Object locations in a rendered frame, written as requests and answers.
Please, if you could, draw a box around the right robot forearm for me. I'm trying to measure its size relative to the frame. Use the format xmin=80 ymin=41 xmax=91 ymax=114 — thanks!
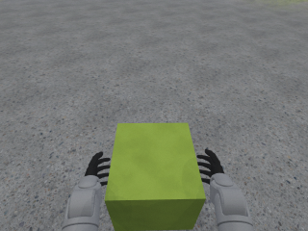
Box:
xmin=210 ymin=173 xmax=254 ymax=231

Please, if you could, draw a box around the left robot forearm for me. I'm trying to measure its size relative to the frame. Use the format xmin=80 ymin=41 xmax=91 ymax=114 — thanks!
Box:
xmin=62 ymin=175 xmax=102 ymax=231

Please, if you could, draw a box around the right robot hand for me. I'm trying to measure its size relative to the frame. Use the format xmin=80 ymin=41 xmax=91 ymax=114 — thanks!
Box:
xmin=196 ymin=149 xmax=224 ymax=185

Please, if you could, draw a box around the left robot hand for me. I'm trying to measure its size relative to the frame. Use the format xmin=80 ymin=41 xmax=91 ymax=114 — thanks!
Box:
xmin=85 ymin=151 xmax=111 ymax=186

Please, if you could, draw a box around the carton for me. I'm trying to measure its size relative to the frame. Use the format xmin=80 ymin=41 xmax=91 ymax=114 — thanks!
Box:
xmin=104 ymin=122 xmax=206 ymax=231

